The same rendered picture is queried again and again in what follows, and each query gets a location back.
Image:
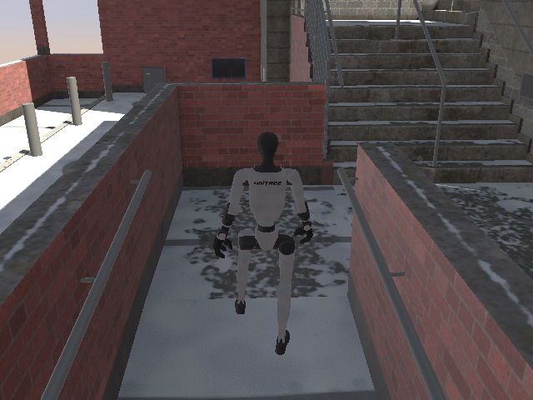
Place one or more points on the robot right upper arm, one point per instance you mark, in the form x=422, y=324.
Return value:
x=293, y=176

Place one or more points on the robot right forearm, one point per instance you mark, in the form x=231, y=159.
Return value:
x=305, y=219

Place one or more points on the left robot hand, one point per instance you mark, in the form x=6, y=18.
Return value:
x=217, y=245

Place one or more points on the robot left forearm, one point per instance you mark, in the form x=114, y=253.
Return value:
x=226, y=224

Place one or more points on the right robot shin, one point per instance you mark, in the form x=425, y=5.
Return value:
x=283, y=312

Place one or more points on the robot left foot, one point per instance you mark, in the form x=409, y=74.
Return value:
x=240, y=308

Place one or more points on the right robot hand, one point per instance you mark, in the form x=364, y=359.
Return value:
x=301, y=231

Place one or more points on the robot left upper arm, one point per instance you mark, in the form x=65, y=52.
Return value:
x=236, y=191

